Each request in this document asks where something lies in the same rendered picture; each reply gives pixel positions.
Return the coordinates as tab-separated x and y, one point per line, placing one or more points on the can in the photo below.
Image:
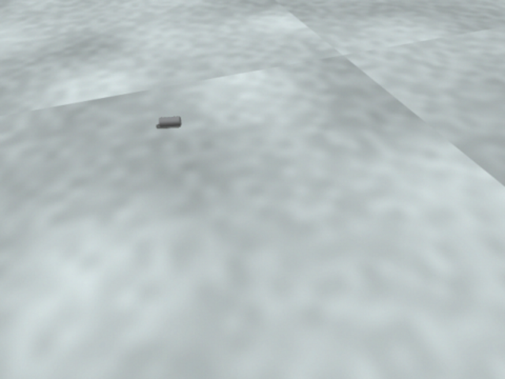
170	121

